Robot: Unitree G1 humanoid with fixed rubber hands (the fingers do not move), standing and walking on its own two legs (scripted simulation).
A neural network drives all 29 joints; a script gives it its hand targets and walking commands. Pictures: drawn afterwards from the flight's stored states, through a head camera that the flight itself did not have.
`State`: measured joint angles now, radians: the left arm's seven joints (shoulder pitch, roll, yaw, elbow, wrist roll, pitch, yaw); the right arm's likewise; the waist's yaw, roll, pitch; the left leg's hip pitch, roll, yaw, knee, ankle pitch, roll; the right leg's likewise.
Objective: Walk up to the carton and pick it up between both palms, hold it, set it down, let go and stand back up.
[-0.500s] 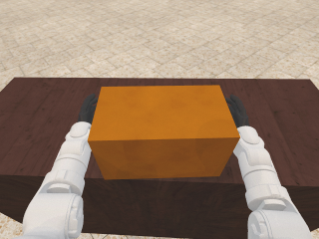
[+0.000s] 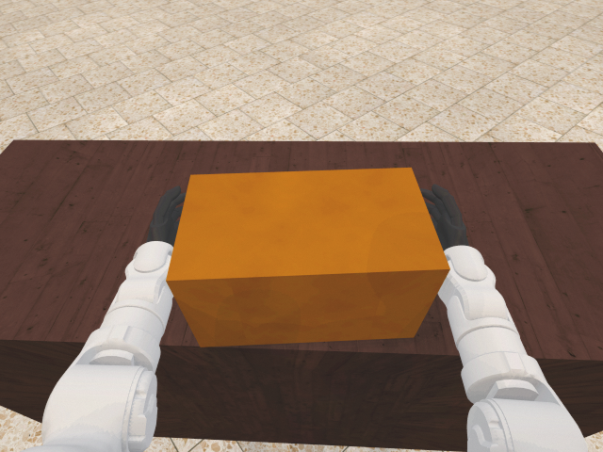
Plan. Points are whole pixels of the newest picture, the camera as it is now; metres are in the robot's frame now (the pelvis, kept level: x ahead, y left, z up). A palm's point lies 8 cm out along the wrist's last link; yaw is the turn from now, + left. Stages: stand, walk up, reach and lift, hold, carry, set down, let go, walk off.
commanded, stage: set down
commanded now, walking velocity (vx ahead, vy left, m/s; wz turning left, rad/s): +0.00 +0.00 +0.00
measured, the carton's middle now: (304, 258) +0.38 +0.00 +0.06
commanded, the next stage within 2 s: none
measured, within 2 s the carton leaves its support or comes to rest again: rests again in 0.64 s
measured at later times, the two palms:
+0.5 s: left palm (166, 250) +0.41 +0.20 +0.05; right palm (441, 245) +0.39 -0.19 +0.06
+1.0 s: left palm (167, 257) +0.41 +0.21 +0.04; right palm (437, 249) +0.39 -0.19 +0.05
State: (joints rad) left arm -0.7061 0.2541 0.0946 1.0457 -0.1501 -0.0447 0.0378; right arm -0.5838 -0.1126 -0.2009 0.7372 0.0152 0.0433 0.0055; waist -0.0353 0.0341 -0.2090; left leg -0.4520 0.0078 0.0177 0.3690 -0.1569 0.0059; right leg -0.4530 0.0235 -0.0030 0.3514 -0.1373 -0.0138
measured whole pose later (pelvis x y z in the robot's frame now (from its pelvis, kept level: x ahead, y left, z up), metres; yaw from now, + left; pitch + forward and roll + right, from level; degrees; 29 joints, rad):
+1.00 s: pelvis +0.01 +0.00 +0.00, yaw +0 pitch +15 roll +0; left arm -0.73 0.26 0.09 1.29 -0.15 -0.31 0.03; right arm -0.61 -0.09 -0.24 0.90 -0.10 -0.15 0.03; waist -0.04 0.03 -0.18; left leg -0.45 0.01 0.02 0.37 -0.17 0.01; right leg -0.45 0.02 0.00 0.35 -0.15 -0.01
